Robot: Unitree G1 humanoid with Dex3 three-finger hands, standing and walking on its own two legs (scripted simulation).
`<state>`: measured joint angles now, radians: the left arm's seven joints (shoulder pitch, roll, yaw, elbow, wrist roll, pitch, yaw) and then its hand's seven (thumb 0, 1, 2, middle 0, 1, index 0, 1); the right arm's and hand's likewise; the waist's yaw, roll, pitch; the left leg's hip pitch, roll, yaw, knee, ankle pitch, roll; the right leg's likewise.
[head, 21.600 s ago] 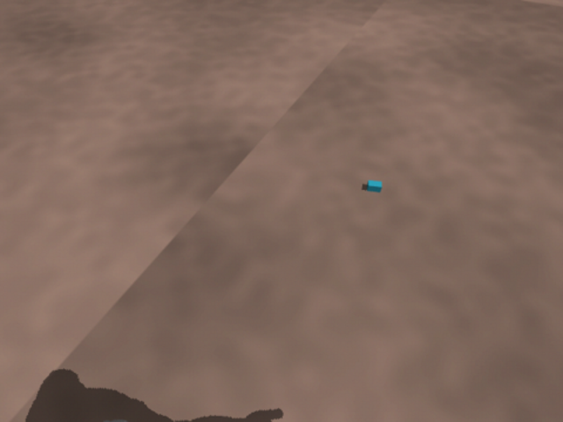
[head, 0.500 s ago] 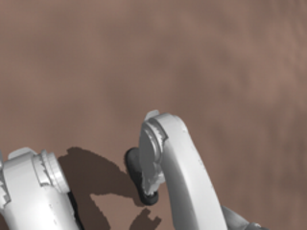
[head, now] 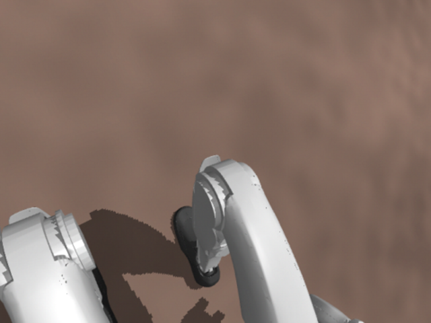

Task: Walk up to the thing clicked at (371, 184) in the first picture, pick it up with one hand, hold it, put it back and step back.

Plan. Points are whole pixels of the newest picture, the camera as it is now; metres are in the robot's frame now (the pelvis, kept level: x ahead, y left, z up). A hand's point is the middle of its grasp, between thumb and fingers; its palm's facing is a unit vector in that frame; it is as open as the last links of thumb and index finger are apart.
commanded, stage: close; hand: left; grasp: from above
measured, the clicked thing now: out of the picture +0.41 +0.32 -0.29
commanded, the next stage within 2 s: settle in 0.64 s
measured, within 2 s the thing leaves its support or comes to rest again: leaves its support in 1.04 s
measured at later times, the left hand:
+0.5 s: hand out of the picture +0.41 +0.31 -0.25, palm faces -0.35 -0.28 -0.90, open 7.1 cm
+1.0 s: hand out of the picture +0.41 +0.32 -0.25, palm faces -0.34 -0.28 -0.90, open 6.8 cm
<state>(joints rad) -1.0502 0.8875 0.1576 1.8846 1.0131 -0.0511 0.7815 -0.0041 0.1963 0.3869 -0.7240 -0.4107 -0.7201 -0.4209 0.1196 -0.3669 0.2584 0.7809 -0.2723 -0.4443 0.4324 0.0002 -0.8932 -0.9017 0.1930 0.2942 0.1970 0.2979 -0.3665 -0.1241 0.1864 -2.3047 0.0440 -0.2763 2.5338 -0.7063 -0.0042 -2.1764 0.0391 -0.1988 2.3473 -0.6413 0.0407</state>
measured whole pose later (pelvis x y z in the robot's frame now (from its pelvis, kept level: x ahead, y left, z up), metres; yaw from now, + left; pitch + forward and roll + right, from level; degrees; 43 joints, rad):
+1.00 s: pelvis +0.00 +0.00 +0.01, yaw +0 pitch +27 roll -14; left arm -1.04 0.85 0.16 1.83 0.99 -0.01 0.76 0.00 0.45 0.05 -1.06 -0.10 -1.07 -0.09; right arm 0.13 -0.36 0.24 0.78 -0.27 -0.44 0.44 0.00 -0.91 -0.90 0.19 0.29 0.20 0.30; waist -0.36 -0.11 0.16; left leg -2.30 0.04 -0.26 2.51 -0.71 -0.01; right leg -2.18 0.04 -0.19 2.33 -0.65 0.04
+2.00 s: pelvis +0.01 -0.01 +0.05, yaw +8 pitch +35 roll -5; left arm -0.93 0.52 0.13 1.49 0.97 0.12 0.50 -0.01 0.43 0.03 -1.13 0.00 -1.13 -0.01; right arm 0.17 -0.32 0.00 0.87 -0.14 -0.25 0.29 0.00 -0.90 -0.90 0.19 0.29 0.20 0.30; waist -0.20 0.05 -0.13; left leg -2.24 0.05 -0.10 2.30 -0.68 -0.01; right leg -2.20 0.00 -0.06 2.25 -0.66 0.01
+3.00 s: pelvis +0.05 +0.00 +0.34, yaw +12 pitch +21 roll -2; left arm -0.42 0.31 -0.19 0.86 0.81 0.39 0.26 -0.01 0.44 0.06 -1.10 0.00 -1.09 -0.02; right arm 0.19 -0.22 0.00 0.79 0.05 -0.08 -0.09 0.01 -0.90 -0.90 0.20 0.30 0.20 0.30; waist -0.08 0.05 -0.18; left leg -1.14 0.06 -0.02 1.31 -0.53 -0.01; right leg -1.11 0.00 -0.03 1.27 -0.52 0.00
